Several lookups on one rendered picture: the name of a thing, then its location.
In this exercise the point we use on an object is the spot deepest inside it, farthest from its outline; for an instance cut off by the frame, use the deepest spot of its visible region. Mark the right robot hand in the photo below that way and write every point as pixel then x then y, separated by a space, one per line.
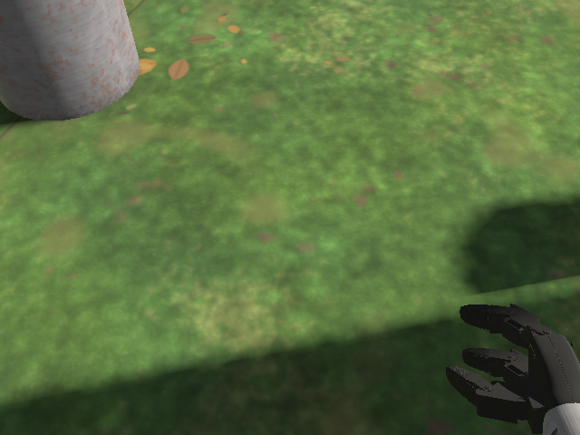
pixel 548 377

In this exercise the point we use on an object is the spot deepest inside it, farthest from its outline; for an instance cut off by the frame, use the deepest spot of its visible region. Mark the robot right forearm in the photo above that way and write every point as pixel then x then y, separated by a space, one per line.
pixel 563 420

